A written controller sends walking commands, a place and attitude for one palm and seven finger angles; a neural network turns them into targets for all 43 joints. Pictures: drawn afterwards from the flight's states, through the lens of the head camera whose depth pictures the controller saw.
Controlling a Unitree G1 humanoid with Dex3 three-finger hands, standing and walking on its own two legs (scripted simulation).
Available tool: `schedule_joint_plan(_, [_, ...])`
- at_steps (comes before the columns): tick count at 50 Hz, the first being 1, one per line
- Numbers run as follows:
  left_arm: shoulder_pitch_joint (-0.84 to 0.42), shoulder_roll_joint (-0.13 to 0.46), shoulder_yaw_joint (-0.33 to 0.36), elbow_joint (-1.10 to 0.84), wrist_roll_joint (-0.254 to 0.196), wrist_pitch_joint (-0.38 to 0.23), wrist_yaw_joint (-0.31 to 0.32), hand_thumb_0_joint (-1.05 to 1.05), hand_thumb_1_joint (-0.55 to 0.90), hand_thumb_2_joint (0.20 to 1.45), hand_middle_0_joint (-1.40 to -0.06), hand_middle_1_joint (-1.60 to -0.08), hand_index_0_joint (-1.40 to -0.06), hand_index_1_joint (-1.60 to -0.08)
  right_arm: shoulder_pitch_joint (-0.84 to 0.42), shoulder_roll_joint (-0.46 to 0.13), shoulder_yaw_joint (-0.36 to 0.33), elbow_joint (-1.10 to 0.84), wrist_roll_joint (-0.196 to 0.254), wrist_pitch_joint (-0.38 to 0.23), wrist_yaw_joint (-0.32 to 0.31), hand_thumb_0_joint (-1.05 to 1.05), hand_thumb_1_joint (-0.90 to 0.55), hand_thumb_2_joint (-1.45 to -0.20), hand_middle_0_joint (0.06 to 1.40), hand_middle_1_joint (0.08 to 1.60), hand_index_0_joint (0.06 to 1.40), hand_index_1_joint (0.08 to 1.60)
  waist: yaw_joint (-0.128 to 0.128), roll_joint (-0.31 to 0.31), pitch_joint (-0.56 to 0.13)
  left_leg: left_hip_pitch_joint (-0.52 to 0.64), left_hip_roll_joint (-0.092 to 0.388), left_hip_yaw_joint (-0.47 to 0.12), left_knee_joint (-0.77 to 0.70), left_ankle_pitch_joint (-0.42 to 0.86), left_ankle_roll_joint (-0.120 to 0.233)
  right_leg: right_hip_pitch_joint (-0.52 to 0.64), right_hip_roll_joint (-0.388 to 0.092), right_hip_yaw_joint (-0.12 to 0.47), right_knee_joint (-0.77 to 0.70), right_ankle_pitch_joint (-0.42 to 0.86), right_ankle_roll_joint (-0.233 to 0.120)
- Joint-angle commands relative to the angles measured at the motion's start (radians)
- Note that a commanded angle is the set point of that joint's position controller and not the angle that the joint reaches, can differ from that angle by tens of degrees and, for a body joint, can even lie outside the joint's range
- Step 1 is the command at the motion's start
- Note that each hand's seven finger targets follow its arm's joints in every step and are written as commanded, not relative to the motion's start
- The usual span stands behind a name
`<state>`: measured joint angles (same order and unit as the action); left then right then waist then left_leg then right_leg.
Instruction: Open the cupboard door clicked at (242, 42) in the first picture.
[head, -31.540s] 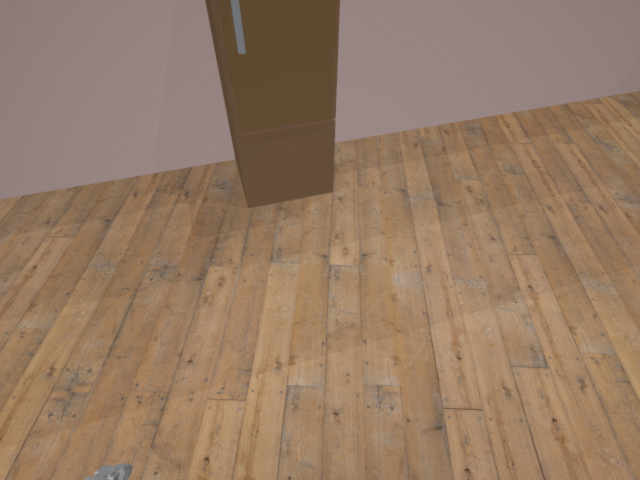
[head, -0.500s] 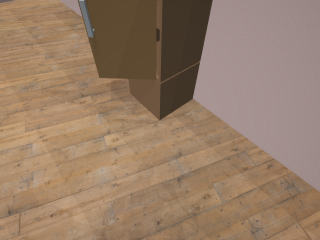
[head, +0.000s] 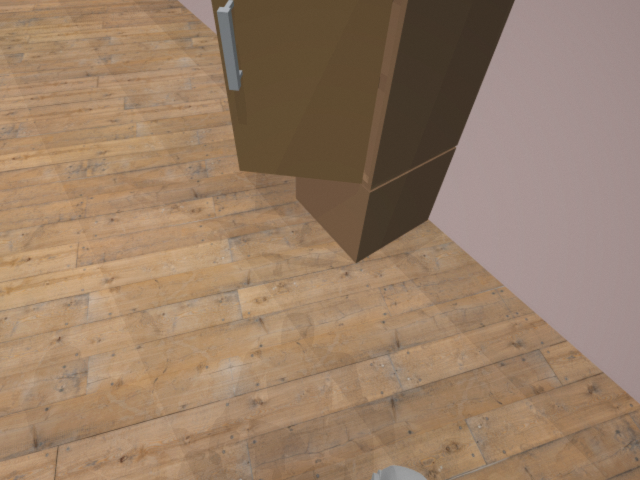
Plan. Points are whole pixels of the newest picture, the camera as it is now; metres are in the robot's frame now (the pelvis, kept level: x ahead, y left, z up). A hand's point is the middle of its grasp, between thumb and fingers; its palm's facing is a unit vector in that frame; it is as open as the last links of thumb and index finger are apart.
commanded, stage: take the last steps up to it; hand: left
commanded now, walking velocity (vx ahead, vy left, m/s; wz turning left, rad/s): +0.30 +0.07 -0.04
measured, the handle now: (232, 46) +0.92 +0.28 +0.05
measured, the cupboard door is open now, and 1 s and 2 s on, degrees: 48 48 48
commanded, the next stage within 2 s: come to a stop and stand still in 0.64 s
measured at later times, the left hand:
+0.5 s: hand (191, 435) +0.19 +0.20 -0.16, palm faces +0.07 -0.98 -0.20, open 7.2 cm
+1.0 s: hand (200, 293) +0.43 +0.26 -0.17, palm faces -0.03 -0.97 -0.22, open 7.3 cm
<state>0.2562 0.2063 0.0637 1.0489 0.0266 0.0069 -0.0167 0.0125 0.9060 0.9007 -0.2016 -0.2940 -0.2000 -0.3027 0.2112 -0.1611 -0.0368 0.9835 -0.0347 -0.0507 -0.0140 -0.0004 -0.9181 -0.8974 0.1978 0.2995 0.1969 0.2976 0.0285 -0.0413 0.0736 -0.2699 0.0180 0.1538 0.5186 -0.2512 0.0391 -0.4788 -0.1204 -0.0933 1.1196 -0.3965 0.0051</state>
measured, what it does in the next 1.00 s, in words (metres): walks ahead: right foot, then left foot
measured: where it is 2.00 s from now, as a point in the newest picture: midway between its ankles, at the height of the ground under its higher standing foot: (295, 438)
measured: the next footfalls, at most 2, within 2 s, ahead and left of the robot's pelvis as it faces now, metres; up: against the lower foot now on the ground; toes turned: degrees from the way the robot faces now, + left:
right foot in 0.20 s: +0.18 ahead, -0.10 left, +0.00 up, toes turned -8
left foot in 0.60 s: +0.38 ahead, +0.19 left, +0.00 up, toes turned +2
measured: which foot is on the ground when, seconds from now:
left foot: down 0.00-0.20, up 0.22-0.58, down 0.60-1.00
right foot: up 0.00-0.18, down 0.20-0.60, up 0.62-0.94, down 0.96-1.00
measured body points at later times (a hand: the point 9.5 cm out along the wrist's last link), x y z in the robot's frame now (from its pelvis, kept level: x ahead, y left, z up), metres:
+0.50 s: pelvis +0.20 +0.02 +0.01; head +0.22 +0.02 +0.46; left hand +0.19 +0.25 -0.14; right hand +0.25 -0.22 -0.14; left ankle +0.27 +0.17 -0.69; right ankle +0.14 -0.09 -0.73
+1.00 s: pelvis +0.35 +0.07 +0.00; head +0.37 +0.07 +0.44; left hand +0.43 +0.31 -0.15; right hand +0.35 -0.16 -0.16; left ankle +0.34 +0.16 -0.73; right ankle +0.37 -0.05 -0.73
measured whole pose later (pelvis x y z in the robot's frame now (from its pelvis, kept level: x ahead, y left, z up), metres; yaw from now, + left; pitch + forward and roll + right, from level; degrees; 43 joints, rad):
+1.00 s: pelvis +0.35 +0.07 +0.00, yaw -3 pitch -1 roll +1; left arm 0.17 0.21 0.04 1.00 0.03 0.02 0.01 0.01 0.92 0.90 -0.20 -0.29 -0.20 -0.30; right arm 0.25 -0.15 -0.03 1.07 -0.02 0.02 -0.04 0.00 -0.92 -0.90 0.20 0.30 0.20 0.30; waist 0.00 -0.03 0.05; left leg -0.22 0.02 0.17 0.57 -0.34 0.03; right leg -0.32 -0.04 -0.05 0.60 -0.25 -0.01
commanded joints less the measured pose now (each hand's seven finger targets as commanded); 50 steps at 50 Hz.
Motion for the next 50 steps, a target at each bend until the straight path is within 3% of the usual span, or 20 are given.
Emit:
schedule_joint_plan(1, [-0.02, 0.003, -0.001, -0.091, -0.003, -0.019, -0.006, 0.0, 0.9, 0.9, -0.2, -0.3, -0.2, -0.3, 0.098, -0.15, -0.027, 0.011, 0.003, -0.014, -0.003, 0.0, -0.9, -0.9, 0.2, 0.3, 0.2, 0.3, -0.017, 0.122, -0.027, 0.026, 0.255, -0.209, -0.354, -0.015, 0.147, 0.023, -0.017, 0.017, -0.24, 0.078, -0.001])
schedule_joint_plan(5, [-0.078, 0.016, 0.004, -0.122, 0.0, -0.023, -0.007, 0.0, 0.9, 0.9, -0.2, -0.3, -0.2, -0.3, 0.117, -0.155, -0.027, 0.034, 0.002, -0.009, 0.004, 0.0, -0.9, -0.9, 0.2, 0.3, 0.2, 0.3, -0.016, 0.086, 0.008, 0.019, 0.257, -0.205, -0.34, -0.043, 0.151, 0.117, 0.017, 0.001, -0.396, 0.125, 0.0])
schedule_joint_plan(8, [0.013, 0.052, 0.017, -0.098, 0.003, -0.031, -0.004, 0.0, 0.9, 0.9, -0.2, -0.3, -0.2, -0.3, 0.098, -0.143, -0.023, 0.044, 0.007, -0.001, 0.007, 0.0, -0.9, -0.9, 0.2, 0.3, 0.2, 0.3, 0.036, 0.035, 0.002, -0.062, 0.181, -0.147, -0.184, -0.102, 0.086, 0.338, 0.052, -0.009, -0.557, 0.165, -0.009])
schedule_joint_plan(9, [0.097, 0.093, 0.029, -0.075, 0.007, -0.04, 0.0, 0.0, 0.9, 0.9, -0.2, -0.3, -0.2, -0.3, 0.095, -0.122, -0.018, 0.042, 0.012, -0.003, 0.008, 0.0, -0.9, -0.9, 0.2, 0.3, 0.2, 0.3, 0.073, -0.033, -0.02, -0.143, 0.102, -0.079, -0.004, -0.103, 0.043, 0.476, -0.001, 0.082, -0.652, 0.096, -0.036])
schedule_joint_plan(10, [0.202, 0.184, 0.047, -0.05, 0.009, -0.053, 0.007, 0.0, 0.9, 0.9, -0.2, -0.3, -0.2, -0.3, 0.113, -0.08, -0.013, 0.022, 0.019, -0.005, 0.017, 0.0, -0.9, -0.9, 0.2, 0.3, 0.2, 0.3, 0.101, -0.244, -0.053, -0.323, -0.023, 0.011, 0.279, -0.206, -0.016, 0.622, -0.229, 0.417, -0.8, 0.027, -0.138])
schedule_joint_plan(11, [0.246, 0.229, 0.053, -0.052, -0.006, -0.052, 0.016, 0.0, 0.9, 0.9, -0.2, -0.3, -0.2, -0.3, 0.091, -0.113, -0.018, -0.004, 0.016, 0.001, 0.018, 0.0, -0.9, -0.9, 0.2, 0.3, 0.2, 0.3, 0.105, -0.257, -0.086, -0.38, -0.013, -0.055, 0.518, -0.384, -0.027, 0.592, -0.369, 0.631, -0.942, -0.092, -0.237])
schedule_joint_plan(12, [0.188, 0.188, 0.045, -0.062, -0.009, -0.058, 0.025, 0.0, 0.9, 0.9, -0.2, -0.3, -0.2, -0.3, 0.031, -0.129, -0.029, -0.003, 0.011, 0.004, 0.018, 0.0, -0.9, -0.9, 0.2, 0.3, 0.2, 0.3, 0.087, -0.211, -0.031, -0.427, 0.03, -0.148, 0.626, -0.277, -0.027, 0.506, -0.344, 0.632, -0.966, -0.118, -0.236])
schedule_joint_plan(14, [0.088, 0.102, 0.022, -0.089, -0.011, -0.066, 0.031, 0.0, 0.9, 0.9, -0.2, -0.3, -0.2, -0.3, 0.012, -0.101, -0.027, 0.007, 0.009, 0.008, 0.024, 0.0, -0.9, -0.9, 0.2, 0.3, 0.2, 0.3, 0.024, -0.055, 0.007, -0.398, 0.094, -0.179, 0.603, -0.099, -0.046, 0.393, -0.271, 0.393, -0.952, 0.076, -0.189])
schedule_joint_plan(17, [0.078, 0.069, 0.01, -0.069, -0.009, -0.093, 0.024, 0.0, 0.9, 0.9, -0.2, -0.3, -0.2, -0.3, 0.075, -0.05, -0.016, 0.035, 0.01, 0.021, 0.03, 0.0, -0.9, -0.9, 0.2, 0.3, 0.2, 0.3, -0.018, -0.084, -0.059, -0.285, 0.094, -0.118, 0.452, -0.027, -0.078, 0.374, -0.19, 0.165, -0.92, 0.417, -0.152])
schedule_joint_plan(24, [0.132, 0.116, 0.017, 0.003, -0.003, -0.09, 0.018, 0.0, 0.9, 0.9, -0.2, -0.3, -0.2, -0.3, -0.051, -0.032, -0.013, -0.024, 0.015, 0.011, 0.052, 0.0, -0.9, -0.9, 0.2, 0.3, 0.2, 0.3, 0.016, -0.12, -0.031, -0.218, 0.042, -0.042, 0.136, 0.028, -0.069, 0.405, -0.166, 0.099, -0.882, 0.438, -0.137])
schedule_joint_plan(26, [0.122, 0.124, 0.019, 0.01, -0.005, -0.081, 0.021, 0.0, 0.9, 0.9, -0.2, -0.3, -0.2, -0.3, -0.045, -0.05, -0.013, -0.025, 0.014, 0.005, 0.051, 0.0, -0.9, -0.9, 0.2, 0.3, 0.2, 0.3, -0.001, -0.131, -0.016, -0.134, 0.025, -0.029, 0.052, 0.051, -0.057, 0.379, -0.157, 0.087, -0.842, 0.405, -0.116])
schedule_joint_plan(28, [0.104, 0.111, 0.018, 0.012, -0.007, -0.072, 0.02, 0.0, 0.9, 0.9, -0.2, -0.3, -0.2, -0.3, 0.073, -0.093, -0.021, 0.014, 0.009, -0.005, 0.038, 0.0, -0.9, -0.9, 0.2, 0.3, 0.2, 0.3, -0.067, -0.038, -0.049, 0.12, 0.0, -0.015, -0.054, 0.086, -0.037, 0.254, -0.104, 0.041, -0.68, 0.396, -0.084])
schedule_joint_plan(29, [0.116, 0.077, 0.01, -0.002, -0.01, -0.067, 0.017, 0.0, 0.9, 0.9, -0.2, -0.3, -0.2, -0.3, 0.203, -0.173, -0.039, 0.047, 0.0, -0.013, 0.024, 0.0, -0.9, -0.9, 0.2, 0.3, 0.2, 0.3, -0.117, 0.127, -0.127, 0.324, 0.121, -0.155, -0.073, 0.104, 0.015, 0.117, -0.033, -0.012, -0.453, 0.287, -0.047])
schedule_joint_plan(30, [0.134, 0.025, -0.001, -0.031, -0.017, -0.066, 0.014, 0.0, 0.9, 0.9, -0.2, -0.3, -0.2, -0.3, 0.328, -0.275, -0.062, 0.067, -0.008, -0.011, 0.007, 0.0, -0.9, -0.9, 0.2, 0.3, 0.2, 0.3, -0.146, 0.336, -0.212, 0.456, 0.359, -0.475, -0.166, 0.149, 0.125, -0.06, 0.096, -0.08, -0.146, -0.17, -0.005])
schedule_joint_plan(31, [0.079, 0.029, -0.006, -0.065, -0.01, -0.067, 0.02, 0.0, 0.9, 0.9, -0.2, -0.3, -0.2, -0.3, 0.337, -0.282, -0.058, 0.065, -0.002, 0.001, -0.002, 0.0, -0.9, -0.9, 0.2, 0.3, 0.2, 0.3, -0.152, 0.254, -0.188, 0.379, 0.424, -0.543, -0.221, 0.087, 0.192, -0.116, 0.095, 0.018, 0.042, -0.239, -0.029])
schedule_joint_plan(34, [0.026, 0.024, -0.005, -0.052, -0.005, -0.05, 0.013, 0.0, 0.9, 0.9, -0.2, -0.3, -0.2, -0.3, 0.125, -0.156, -0.021, 0.011, 0.005, -0.009, -0.011, 0.0, -0.9, -0.9, 0.2, 0.3, 0.2, 0.3, -0.065, 0.208, -0.033, 0.069, 0.354, -0.404, -0.306, -0.016, 0.153, -0.137, -0.006, 0.091, 0.127, -0.038, -0.024])
schedule_joint_plan(39, [0.088, -0.039, -0.023, -0.012, -0.009, -0.022, 0.017, 0.0, 0.9, 0.9, -0.2, -0.3, -0.2, -0.3, 0.079, -0.105, 0.0, 0.022, 0.004, -0.021, -0.022, 0.0, -0.9, -0.9, 0.2, 0.3, 0.2, 0.3, -0.008, 0.099, -0.085, 0.014, 0.263, -0.164, -0.257, 0.451, 0.113, 0.099, 0.018, 0.055, -0.243, 0.066, 0.005])
schedule_joint_plan(45, [0.073, 0.048, -0.006, -0.033, -0.006, 0.015, 0.03, 0.0, 0.9, 0.9, -0.2, -0.3, -0.2, -0.3, 0.025, -0.146, -0.016, 0.035, 0.015, 0.029, -0.038, 0.0, -0.9, -0.9, 0.2, 0.3, 0.2, 0.3, 0.008, 0.141, -0.067, -0.001, 0.25, -0.167, -0.125, 0.468, 0.067, 0.261, 0.056, 0.049, -0.54, 0.225, -0.002])
schedule_joint_plan(48, [0.025, 0.111, 0.0, -0.078, 0.004, 0.021, 0.033, 0.0, 0.9, 0.9, -0.2, -0.3, -0.2, -0.3, 0.074, -0.139, -0.03, 0.033, 0.02, 0.05, -0.033, 0.0, -0.9, -0.9, 0.2, 0.3, 0.2, 0.3, -0.016, 0.072, -0.024, -0.045, 0.161, -0.144, -0.064, 0.283, 0.006, 0.247, -0.007, 0.121, -0.559, 0.541, -0.053])
schedule_joint_plan(50, [0.019, 0.137, 0.006, -0.089, 0.003, 0.012, 0.037, 0.0, 0.9, 0.9, -0.2, -0.3, -0.2, -0.3, 0.107, -0.12, -0.036, 0.037, 0.023, 0.064, -0.031, 0.0, -0.9, -0.9, 0.2, 0.3, 0.2, 0.3, -0.025, -0.06, -0.126, -0.013, 0.078, -0.07, 0.079, 0.194, -0.035, 0.282, -0.103, 0.213, -0.578, 0.768, -0.115])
